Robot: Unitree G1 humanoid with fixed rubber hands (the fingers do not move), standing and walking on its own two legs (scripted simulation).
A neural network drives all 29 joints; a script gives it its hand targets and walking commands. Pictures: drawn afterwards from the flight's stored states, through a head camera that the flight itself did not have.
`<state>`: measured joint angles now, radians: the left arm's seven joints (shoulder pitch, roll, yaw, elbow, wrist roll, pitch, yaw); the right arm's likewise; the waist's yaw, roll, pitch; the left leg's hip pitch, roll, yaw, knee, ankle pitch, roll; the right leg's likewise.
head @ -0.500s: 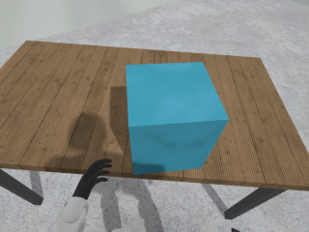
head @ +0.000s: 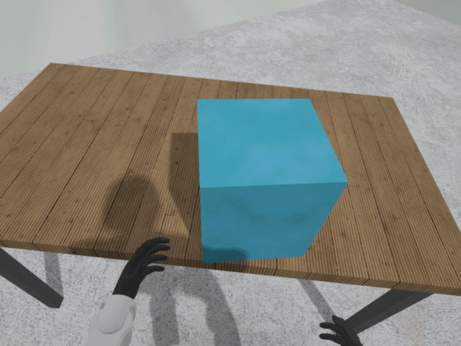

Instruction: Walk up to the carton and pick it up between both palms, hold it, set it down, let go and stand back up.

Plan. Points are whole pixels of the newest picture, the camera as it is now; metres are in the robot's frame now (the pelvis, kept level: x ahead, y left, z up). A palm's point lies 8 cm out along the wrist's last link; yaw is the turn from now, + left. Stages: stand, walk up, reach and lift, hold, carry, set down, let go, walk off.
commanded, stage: stand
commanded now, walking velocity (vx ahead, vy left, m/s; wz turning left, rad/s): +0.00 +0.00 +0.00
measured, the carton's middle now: (254, 183) +0.39 -0.02 +0.05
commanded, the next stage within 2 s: none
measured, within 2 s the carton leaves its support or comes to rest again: neither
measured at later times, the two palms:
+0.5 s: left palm (134, 284) +0.21 +0.18 -0.02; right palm out of the picture +0.11 -0.24 -0.11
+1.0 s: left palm (137, 284) +0.21 +0.17 -0.02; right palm out of the picture +0.13 -0.25 -0.11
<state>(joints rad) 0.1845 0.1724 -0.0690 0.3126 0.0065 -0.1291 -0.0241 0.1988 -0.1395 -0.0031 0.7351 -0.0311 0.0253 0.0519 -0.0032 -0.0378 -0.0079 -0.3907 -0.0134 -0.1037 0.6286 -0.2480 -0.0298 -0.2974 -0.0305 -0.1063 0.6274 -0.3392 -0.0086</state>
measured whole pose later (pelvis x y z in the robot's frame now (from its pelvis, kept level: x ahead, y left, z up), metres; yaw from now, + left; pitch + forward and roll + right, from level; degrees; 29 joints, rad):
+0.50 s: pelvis +0.00 -0.02 +0.00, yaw +1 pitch -1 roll +0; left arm 0.18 0.18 -0.03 0.33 0.00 -0.10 -0.01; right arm 0.24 -0.16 -0.02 0.76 -0.03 0.04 0.04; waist -0.01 -0.03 0.02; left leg -0.33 0.00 -0.12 0.60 -0.25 -0.06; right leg -0.24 -0.02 -0.13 0.62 -0.35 -0.04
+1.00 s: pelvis +0.01 -0.04 +0.00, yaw +1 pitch -2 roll +0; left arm 0.18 0.17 -0.01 0.33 0.00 -0.10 -0.01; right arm 0.21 -0.15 -0.02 0.76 -0.03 0.04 0.03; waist 0.01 -0.02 0.04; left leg -0.30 0.01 -0.14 0.57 -0.24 -0.08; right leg -0.22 0.00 -0.14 0.61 -0.36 -0.06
